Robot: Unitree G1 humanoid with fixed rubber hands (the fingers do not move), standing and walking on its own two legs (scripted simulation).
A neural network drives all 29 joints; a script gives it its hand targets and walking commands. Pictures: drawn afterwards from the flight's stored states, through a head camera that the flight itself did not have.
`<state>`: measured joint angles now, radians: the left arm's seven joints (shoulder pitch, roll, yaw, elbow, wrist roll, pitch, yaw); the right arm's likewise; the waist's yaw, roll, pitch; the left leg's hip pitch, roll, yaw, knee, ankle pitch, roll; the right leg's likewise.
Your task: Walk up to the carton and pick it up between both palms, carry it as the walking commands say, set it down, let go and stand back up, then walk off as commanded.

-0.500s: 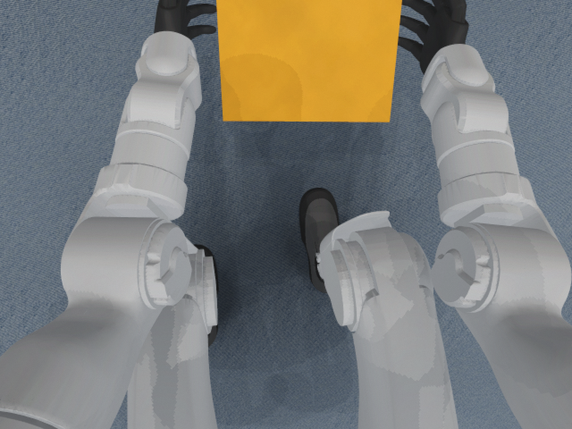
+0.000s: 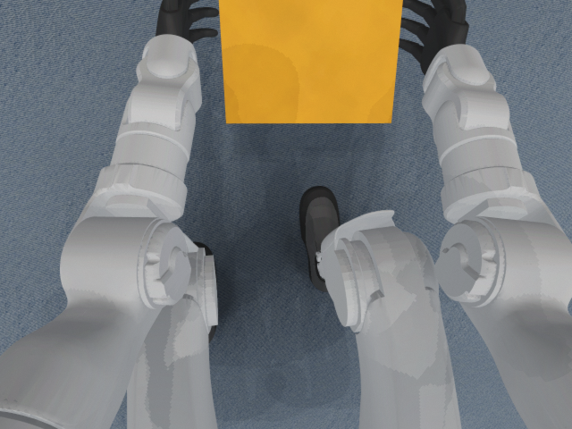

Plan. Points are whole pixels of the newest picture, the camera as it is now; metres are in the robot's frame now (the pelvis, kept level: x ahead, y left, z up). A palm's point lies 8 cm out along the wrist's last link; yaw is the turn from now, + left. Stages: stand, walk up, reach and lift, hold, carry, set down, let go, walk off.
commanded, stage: set down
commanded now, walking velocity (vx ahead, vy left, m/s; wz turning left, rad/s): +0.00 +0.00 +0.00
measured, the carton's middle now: (306, 40) +0.51 -0.09 -0.30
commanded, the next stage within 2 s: none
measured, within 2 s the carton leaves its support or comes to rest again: rests again in 1.16 s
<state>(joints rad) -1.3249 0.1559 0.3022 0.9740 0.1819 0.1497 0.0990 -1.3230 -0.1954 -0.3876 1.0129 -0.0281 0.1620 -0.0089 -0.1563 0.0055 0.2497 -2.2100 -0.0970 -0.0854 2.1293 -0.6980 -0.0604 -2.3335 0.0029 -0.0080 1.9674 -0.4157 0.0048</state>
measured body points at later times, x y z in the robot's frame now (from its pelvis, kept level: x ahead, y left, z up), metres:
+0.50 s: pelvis +0.00 +0.00 +0.00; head +0.38 +0.00 +0.23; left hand +0.52 +0.06 -0.24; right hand +0.49 -0.23 -0.21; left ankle +0.07 +0.13 -0.37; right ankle +0.15 -0.12 -0.37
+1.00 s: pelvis +0.00 +0.00 -0.01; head +0.38 +0.00 +0.22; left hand +0.52 +0.06 -0.25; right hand +0.49 -0.24 -0.22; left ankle +0.07 +0.13 -0.37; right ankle +0.15 -0.12 -0.37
